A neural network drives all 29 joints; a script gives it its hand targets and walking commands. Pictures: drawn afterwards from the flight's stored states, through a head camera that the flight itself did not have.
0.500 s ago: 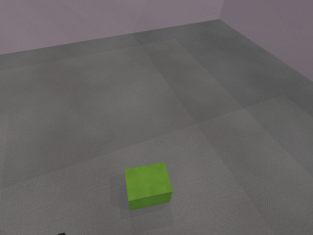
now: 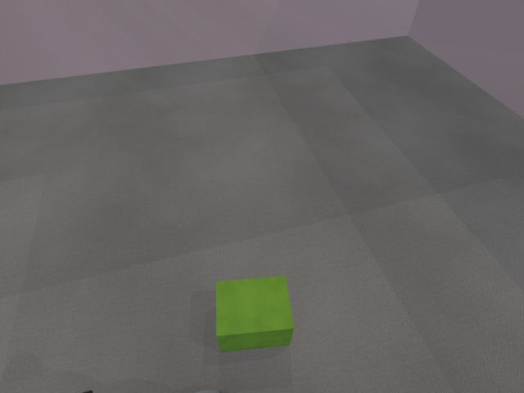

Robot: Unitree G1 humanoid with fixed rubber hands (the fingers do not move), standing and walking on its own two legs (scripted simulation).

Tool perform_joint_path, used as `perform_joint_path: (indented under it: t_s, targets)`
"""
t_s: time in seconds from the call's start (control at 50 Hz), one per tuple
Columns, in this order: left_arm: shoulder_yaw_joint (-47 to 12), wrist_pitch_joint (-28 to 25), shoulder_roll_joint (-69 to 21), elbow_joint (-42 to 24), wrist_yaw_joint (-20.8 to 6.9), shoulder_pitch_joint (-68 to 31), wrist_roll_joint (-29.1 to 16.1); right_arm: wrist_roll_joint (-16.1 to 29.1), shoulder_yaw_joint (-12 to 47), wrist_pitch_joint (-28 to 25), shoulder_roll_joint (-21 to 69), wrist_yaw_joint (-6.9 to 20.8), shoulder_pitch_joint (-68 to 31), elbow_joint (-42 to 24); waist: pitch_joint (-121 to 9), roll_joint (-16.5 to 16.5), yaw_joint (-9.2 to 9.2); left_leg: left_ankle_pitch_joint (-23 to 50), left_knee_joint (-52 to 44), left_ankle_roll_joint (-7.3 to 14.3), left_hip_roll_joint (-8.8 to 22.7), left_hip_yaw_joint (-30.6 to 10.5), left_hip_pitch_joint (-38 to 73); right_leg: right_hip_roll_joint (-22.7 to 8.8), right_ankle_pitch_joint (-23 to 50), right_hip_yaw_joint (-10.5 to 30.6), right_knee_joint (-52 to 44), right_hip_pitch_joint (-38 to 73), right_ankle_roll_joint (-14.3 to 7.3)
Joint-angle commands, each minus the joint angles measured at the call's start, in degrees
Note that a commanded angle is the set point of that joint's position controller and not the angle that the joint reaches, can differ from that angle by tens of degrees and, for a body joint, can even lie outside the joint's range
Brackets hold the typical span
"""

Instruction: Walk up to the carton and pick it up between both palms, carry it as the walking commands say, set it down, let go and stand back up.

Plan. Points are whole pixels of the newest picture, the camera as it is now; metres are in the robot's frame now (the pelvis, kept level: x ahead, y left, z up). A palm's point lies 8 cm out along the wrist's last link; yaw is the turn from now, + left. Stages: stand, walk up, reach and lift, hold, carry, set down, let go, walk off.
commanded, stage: walk up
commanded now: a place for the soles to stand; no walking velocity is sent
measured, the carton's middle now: (253, 313) +0.48 +0.04 -0.67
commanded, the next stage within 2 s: none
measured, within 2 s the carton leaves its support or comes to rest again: neither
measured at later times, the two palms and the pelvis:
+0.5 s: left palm out of the picture +0.11 +0.28 -0.11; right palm (438, 348) +0.22 -0.29 -0.10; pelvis +0.06 -0.01 +0.01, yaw +6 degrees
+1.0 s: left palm out of the picture +0.12 +0.29 -0.11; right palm (451, 377) +0.18 -0.30 -0.11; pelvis +0.07 -0.02 +0.01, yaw +8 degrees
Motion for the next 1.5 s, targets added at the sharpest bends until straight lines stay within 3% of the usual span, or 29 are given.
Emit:
perform_joint_path:
  t_s: [0.0, 0.02, 0.04, 0.06, 0.08, 0.12, 0.14, 0.16, 0.18, 0.22, 0.26, 0.34, 0.52, 0.56, 0.58, 0.68, 0.74, 0.84, 0.94, 0.98, 1.0, 1.18, 1.26, 1.28, 1.34, 1.38, 1.44, 1.46, 1.48]
  targets:
    - [2.93, -0.85, 15.65, -6.64, 0.47, -7.45, -0.59, -0.84, -3.13, -1.44, -10.45, -0.60, 2.98, -1.77, -2.28, -8.19, -2.66, 6.35, -10.80, 1.62, -1.85, 1.32, 13.44, -11.53, -12.92, 9.97, -10.54, -12.32, -7.00]
    - [2.28, -0.24, 13.39, -6.00, 0.72, -6.26, -0.66, -1.09, -3.60, -1.58, -12.72, -0.94, 3.43, -1.78, -1.34, 0.64, -2.98, -0.47, -19.02, 3.12, 1.22, -6.58, 14.13, -9.45, -15.70, 6.99, -1.43, -14.94, -4.51]
    - [1.73, -0.03, 10.66, -6.68, 0.51, -5.08, -2.02, -1.77, -3.98, -2.48, -17.83, -1.66, -0.53, -3.89, 0.68, 12.08, -0.88, 0.98, -29.59, 7.41, 14.01, -29.99, 6.88, -1.36, -12.52, 3.05, 9.22, -15.07, -0.94]
    - [2.03, 0.14, 13.29, -5.64, 0.94, -6.58, -2.22, -0.88, -3.43, -2.64, -18.26, -1.84, -2.33, -4.37, 1.18, 7.56, -0.63, 0.86, -31.83, 13.26, 18.24, -33.95, 0.23, -2.07, -14.27, 8.05, 12.74, -9.94, -0.69]
    - [2.14, -0.47, 13.15, -4.53, 1.05, -3.72, -2.50, -0.52, -3.15, -2.64, -17.78, -2.03, -6.46, -5.39, -0.02, 3.90, 1.68, 7.06, -28.83, 14.97, 17.79, -30.20, -1.52, -2.06, -13.35, 7.07, 11.81, -5.13, -0.83]
    - [1.52, -1.44, 12.07, -1.49, 1.39, 0.98, -2.03, 0.09, -1.78, -2.30, -14.01, -1.92, -9.05, -5.29, -2.75, 4.84, 4.08, 11.82, -22.11, 9.23, 10.41, -18.01, -3.92, -2.42, -5.14, 8.43, -1.55, 3.06, -2.48]
    - [1.63, -2.37, 13.02, -0.99, 1.51, -0.03, -1.29, 0.35, -0.90, -2.16, -10.75, -1.67, -9.79, -5.21, -3.25, 2.48, 4.12, 16.57, -17.25, 4.55, 5.25, -10.98, -5.07, -5.30, -2.10, 11.74, -10.78, 5.72, -3.53]
    - [2.14, -2.93, 16.45, -0.79, 1.60, -1.15, -1.51, 0.92, -0.99, -1.90, -9.73, -1.31, -9.31, -4.91, -2.56, -2.15, 2.16, 15.69, -13.22, 1.91, 0.11, -5.94, -2.50, -9.70, -1.06, 17.52, -14.94, 2.16, -5.72]
    - [2.24, -3.14, 17.03, -0.15, 1.67, -3.95, -1.35, 0.90, -1.15, -1.82, -9.07, -1.47, -8.92, -4.08, -2.74, -3.45, 0.64, 16.21, -11.65, 0.84, -1.07, -3.15, 0.64, -11.88, 5.55, 17.28, -13.93, 1.12, -7.64]
    - [1.16, -3.05, 14.82, -0.52, 1.90, -6.80, -1.53, 0.82, -0.50, -2.25, -9.13, -1.69, -9.37, -2.75, -3.24, -1.81, 0.19, 22.43, -13.77, 0.76, 0.20, -3.48, 7.17, -10.37, 18.27, 11.99, -10.86, 0.79, -6.32]
    - [0.54, -2.96, 14.09, -0.18, 2.02, -6.11, -1.92, 0.41, -0.81, -2.49, -10.82, -1.97, -8.91, -2.29, -7.35, -3.79, 0.71, 33.54, -14.30, 2.67, 1.72, -4.93, 9.50, -7.53, 25.60, 7.63, -8.00, 6.51, -4.08]
    - [0.45, -2.27, 13.63, 0.85, 2.25, -5.30, -2.48, 0.96, -0.30, -2.11, -9.98, -2.38, -10.34, -2.00, -10.76, -3.04, 1.14, 42.57, -13.54, 3.18, 2.44, -5.02, 12.12, -6.66, 31.40, 4.33, -6.77, 9.16, -2.21]
    - [-0.09, -1.50, 12.61, 1.32, 2.44, -7.76, -2.35, 0.79, -0.02, -1.16, -10.33, -2.54, -14.83, -1.64, -10.21, -0.92, 1.45, 41.80, -16.73, 3.76, 4.12, -7.21, 11.63, -5.94, 24.91, 3.58, -7.07, 11.23, -1.74]
    - [0.03, -1.29, 12.47, 1.53, 2.27, -9.08, -2.24, 0.94, -0.25, -1.14, -10.72, -2.38, -15.77, -1.64, -8.64, 0.19, 1.53, 38.75, -17.75, 3.97, 3.76, -8.19, 11.05, -5.20, 18.34, 3.34, -8.76, 9.83, -1.74]
    - [0.15, -1.37, 12.14, 1.39, 2.07, -9.28, -1.94, 0.76, -0.08, -1.00, -10.26, -2.36, -16.64, -1.89, -9.82, -2.13, 1.66, 36.80, -17.89, 4.08, 4.22, -8.69, 11.43, -5.47, 17.79, 3.35, -10.29, 10.98, -1.61]
    - [0.10, -1.02, 13.12, 1.91, 2.12, -8.50, -2.28, 0.40, -0.07, -1.42, -10.67, -2.55, -16.25, -1.48, -9.62, -0.89, 2.50, 41.76, -19.02, 4.02, 4.07, -9.72, 10.58, -5.36, 22.76, 3.92, -8.61, 14.03, -1.51]
    - [0.43, -1.28, 12.41, 1.67, 1.95, -9.86, -1.79, 0.49, 0.00, -1.16, -9.75, -2.30, -16.61, -1.26, -8.50, 1.06, 1.82, 34.85, -20.86, 3.55, 3.76, -8.11, 8.86, -5.66, 13.26, 3.21, -10.06, 13.30, -2.07]
    - [0.55, -1.19, 12.62, 3.19, 2.06, -10.00, -1.92, 0.46, -0.08, -1.29, -9.22, -2.40, -14.54, -0.76, -8.17, -2.24, 1.73, 39.52, -19.46, 3.37, 3.00, -8.00, 9.36, -5.53, 20.45, 2.30, -10.57, 15.04, -1.94]
    - [1.23, -1.08, 13.13, 2.30, 1.85, -10.20, -1.43, 0.50, -0.31, -0.84, -9.54, -2.34, -13.47, -0.83, -7.91, -2.76, 1.83, 33.97, -17.96, 2.86, 1.72, -6.67, 7.77, -6.28, 13.71, 2.72, -11.67, 14.50, -3.17]
    - [1.21, -0.85, 12.92, 2.62, 1.78, -9.87, -1.60, 0.21, -0.30, -0.87, -9.06, -2.32, -13.52, -0.80, -6.35, -0.26, 1.08, 33.79, -18.62, 3.07, 1.95, -6.56, 7.39, -6.30, 13.28, 2.24, -11.88, 13.64, -3.07]
    - [1.43, -0.71, 13.20, 2.74, 1.78, -9.04, -1.65, 0.30, -0.06, -0.97, -8.75, -2.33, -13.28, -0.78, -6.17, -2.56, 1.77, 32.86, -18.46, 3.22, 1.71, -6.89, 7.31, -5.67, 12.20, 1.94, -12.01, 12.84, -3.19]
    - [1.39, -0.37, 12.36, 1.03, 1.97, -9.72, -2.05, 0.07, -0.63, -0.85, -10.72, -2.73, -10.91, -0.90, -7.55, 0.45, 1.62, 39.33, -16.29, 3.48, 2.10, -8.07, 7.63, -5.17, 17.57, 1.38, -7.92, 14.48, -2.75]
    - [1.75, -0.30, 12.44, 0.69, 1.73, -10.24, -1.74, -0.09, -0.21, -0.77, -9.62, -2.54, -12.54, -2.66, -5.80, -1.98, 2.05, 33.61, -16.16, 3.46, 1.74, -9.20, 6.43, -6.06, 10.55, 3.08, -8.85, 11.74, -3.61]
    - [1.50, -0.13, 11.92, 0.70, 1.65, -9.79, -1.96, -0.12, -0.49, -0.77, -10.68, -2.72, -12.23, -2.91, -6.38, 1.63, 1.97, 34.19, -16.81, 3.90, 1.47, -8.49, 6.53, -5.54, 10.94, 2.31, -7.69, 11.73, -3.35]
    - [2.13, -0.22, 13.01, 1.22, 1.69, -8.49, -1.82, -0.21, -0.02, -0.89, -9.36, -2.69, -12.65, -2.61, -5.38, -2.36, 2.40, 34.97, -15.94, 4.23, 1.47, -9.85, 4.97, -5.10, 13.60, 2.15, -8.01, 12.12, -3.25]
    - [2.13, -0.40, 13.30, 1.11, 1.80, -8.72, -1.82, 0.08, -0.06, -0.75, -9.42, -2.67, -12.18, -2.76, -5.22, -4.35, 2.14, 34.76, -11.71, 2.60, 0.18, -6.13, 5.09, -7.52, 16.87, 2.79, -9.21, 11.66, -4.10]
    - [2.54, -0.37, 13.45, 0.30, 2.00, -6.28, -1.60, -0.26, -0.45, -0.51, -9.27, -2.75, -11.24, -2.91, -5.79, -3.31, 3.02, 32.81, -10.71, 2.87, -0.45, -6.75, 3.77, -8.39, 16.17, 3.09, -8.71, 13.86, -5.51]
    - [2.56, -0.14, 13.35, 0.13, 1.97, -6.82, -1.92, -0.14, 0.19, -0.51, -8.79, -2.71, -12.17, -3.12, -5.70, -5.50, 2.99, 31.02, -9.98, 2.66, -0.80, -5.69, 3.95, -9.24, 17.05, 3.68, -8.69, 12.78, -5.98]
    - [2.38, -0.15, 14.05, -0.02, 2.10, -6.10, -1.86, -0.26, 0.02, -0.59, -8.61, -2.77, -12.06, -3.60, -5.35, -3.40, 3.26, 31.96, -9.42, 2.31, -0.90, -5.91, 3.45, -10.18, 18.06, 3.70, -7.90, 12.63, -6.38]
